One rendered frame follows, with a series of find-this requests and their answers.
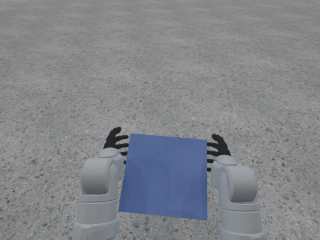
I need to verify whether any robot left hand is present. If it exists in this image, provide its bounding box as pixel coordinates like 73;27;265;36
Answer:
103;127;129;164

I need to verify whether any right robot forearm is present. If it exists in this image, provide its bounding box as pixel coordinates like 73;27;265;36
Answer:
210;155;268;240

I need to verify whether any carton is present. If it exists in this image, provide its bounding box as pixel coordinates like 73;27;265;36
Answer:
118;133;208;221

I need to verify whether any left robot forearm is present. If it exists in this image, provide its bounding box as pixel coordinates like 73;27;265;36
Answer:
71;147;125;240

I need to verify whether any robot right hand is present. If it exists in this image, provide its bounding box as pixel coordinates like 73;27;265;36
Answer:
207;134;231;172

